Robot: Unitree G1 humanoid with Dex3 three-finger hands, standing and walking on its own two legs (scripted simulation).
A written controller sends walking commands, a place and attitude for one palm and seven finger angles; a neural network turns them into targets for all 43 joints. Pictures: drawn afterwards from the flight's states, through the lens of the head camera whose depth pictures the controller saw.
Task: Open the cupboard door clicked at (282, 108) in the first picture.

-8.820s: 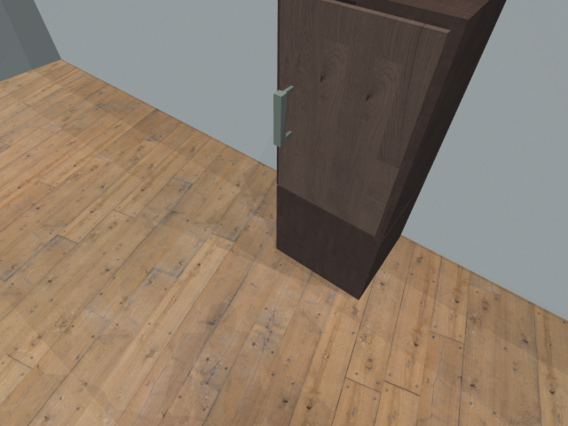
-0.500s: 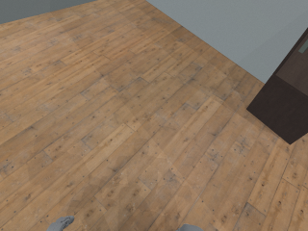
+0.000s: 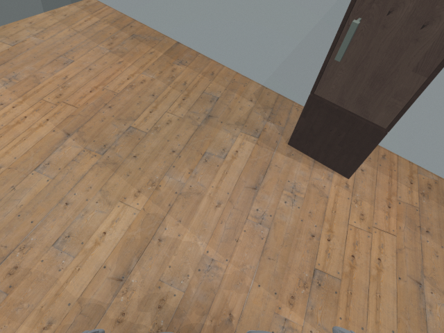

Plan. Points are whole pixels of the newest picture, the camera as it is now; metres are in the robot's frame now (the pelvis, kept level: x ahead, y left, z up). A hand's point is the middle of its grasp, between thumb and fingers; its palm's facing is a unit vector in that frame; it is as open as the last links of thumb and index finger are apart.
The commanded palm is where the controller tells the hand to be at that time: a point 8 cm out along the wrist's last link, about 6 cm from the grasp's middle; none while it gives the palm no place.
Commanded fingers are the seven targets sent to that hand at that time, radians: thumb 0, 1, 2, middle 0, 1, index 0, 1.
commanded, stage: turn to face it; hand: left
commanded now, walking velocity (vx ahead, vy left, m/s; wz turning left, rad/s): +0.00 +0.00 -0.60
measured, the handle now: (348, 39) +1.18 -0.45 -0.03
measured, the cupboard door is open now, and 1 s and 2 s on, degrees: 0 0 0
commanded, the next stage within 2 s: take the last steps up to it in 0.92 s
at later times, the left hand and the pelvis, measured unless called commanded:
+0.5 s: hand (159, 318) +0.16 +0.12 -0.15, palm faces -0.30 -0.91 -0.27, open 7.4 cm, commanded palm none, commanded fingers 0.00 0.90 0.90 -0.20 -0.30 -0.20 -0.30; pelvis +0.01 -0.04 +0.00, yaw -17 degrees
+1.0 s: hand (178, 289) +0.22 +0.09 -0.16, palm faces -0.48 -0.85 -0.23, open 7.4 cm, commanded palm none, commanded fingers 0.00 0.90 0.90 -0.20 -0.30 -0.20 -0.30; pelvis +0.04 -0.04 +0.01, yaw -29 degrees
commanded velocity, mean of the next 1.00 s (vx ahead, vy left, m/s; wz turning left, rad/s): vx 0.00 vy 0.00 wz -0.45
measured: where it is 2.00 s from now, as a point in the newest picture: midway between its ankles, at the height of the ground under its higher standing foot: (251, 323)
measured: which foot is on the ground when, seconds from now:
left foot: down 0.00-0.32, up 0.34-0.68, down 0.70-1.00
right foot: up 0.00-0.32, down 0.34-0.72, up 0.74-1.00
